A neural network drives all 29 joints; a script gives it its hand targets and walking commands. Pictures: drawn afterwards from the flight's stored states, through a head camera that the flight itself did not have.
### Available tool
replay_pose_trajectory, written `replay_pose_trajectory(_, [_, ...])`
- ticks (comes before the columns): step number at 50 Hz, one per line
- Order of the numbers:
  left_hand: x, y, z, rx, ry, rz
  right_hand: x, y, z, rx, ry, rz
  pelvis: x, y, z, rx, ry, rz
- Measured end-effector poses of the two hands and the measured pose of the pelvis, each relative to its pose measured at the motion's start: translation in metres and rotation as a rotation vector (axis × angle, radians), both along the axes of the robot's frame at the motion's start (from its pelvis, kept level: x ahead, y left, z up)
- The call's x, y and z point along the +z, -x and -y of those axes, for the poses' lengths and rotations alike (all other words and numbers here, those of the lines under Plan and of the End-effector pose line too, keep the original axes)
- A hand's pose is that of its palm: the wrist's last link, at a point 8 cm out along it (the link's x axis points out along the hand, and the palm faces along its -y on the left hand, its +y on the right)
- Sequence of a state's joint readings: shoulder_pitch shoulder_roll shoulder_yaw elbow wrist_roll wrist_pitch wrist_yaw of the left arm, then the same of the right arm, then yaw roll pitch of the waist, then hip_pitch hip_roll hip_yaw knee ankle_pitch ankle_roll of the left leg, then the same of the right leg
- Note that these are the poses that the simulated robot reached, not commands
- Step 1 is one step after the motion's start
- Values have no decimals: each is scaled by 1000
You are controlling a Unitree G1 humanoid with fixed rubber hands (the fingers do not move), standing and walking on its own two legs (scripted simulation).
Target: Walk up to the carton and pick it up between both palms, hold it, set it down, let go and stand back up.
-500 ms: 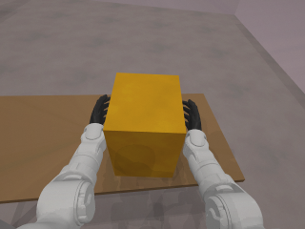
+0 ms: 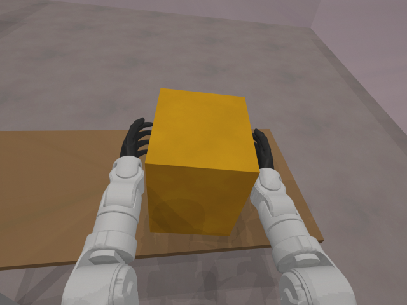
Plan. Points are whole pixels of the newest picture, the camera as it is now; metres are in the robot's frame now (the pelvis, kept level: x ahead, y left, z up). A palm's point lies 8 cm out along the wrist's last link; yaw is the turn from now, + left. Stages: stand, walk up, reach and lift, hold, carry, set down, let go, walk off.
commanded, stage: reach and lift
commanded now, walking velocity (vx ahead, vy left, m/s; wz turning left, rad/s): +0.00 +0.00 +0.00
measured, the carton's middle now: (196, 165) +0.40 +0.02 +0.08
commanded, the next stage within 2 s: hold in 1.40 s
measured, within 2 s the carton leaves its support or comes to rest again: neither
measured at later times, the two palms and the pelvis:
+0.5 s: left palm (133, 152) +0.36 +0.14 +0.15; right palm (274, 172) +0.34 -0.13 +0.13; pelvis +0.00 +0.00 +0.00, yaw +0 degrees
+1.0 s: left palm (128, 147) +0.35 +0.15 +0.16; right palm (274, 164) +0.35 -0.12 +0.15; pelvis -0.01 +0.00 +0.00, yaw +0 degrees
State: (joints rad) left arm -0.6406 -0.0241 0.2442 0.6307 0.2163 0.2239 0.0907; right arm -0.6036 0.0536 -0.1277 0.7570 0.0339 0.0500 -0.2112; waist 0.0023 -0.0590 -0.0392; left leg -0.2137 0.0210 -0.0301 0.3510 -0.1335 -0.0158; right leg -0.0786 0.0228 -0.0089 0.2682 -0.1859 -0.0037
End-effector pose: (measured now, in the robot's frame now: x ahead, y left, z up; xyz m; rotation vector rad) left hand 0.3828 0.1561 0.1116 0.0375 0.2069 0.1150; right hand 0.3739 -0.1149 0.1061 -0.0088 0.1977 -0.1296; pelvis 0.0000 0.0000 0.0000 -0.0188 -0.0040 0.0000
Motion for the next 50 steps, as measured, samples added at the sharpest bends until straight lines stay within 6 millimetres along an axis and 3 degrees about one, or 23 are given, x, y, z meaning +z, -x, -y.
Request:
replay_pose_trajectory(14, [24, 17, 10, -18, -17, 30, 14, 20, 10, -11, -23, 37, -1, -7, 3, 4, -6, 103])
replay_pose_trajectory(25, [37, 27, 12, -24, -31, 31, 22, 32, 12, -16, -22, 41, -1, 3, 2, 7, -7, 123])
replay_pose_trajectory(34, [50, 28, 8, -20, -40, 33, 33, 32, 8, -9, -11, 47, -1, 10, -1, 3, -8, 118])
replay_pose_trajectory(50, [52, 30, 6, -8, -40, 26, 40, 29, 6, 2, -20, 47, -1, 10, -1, 8, -8, 122])
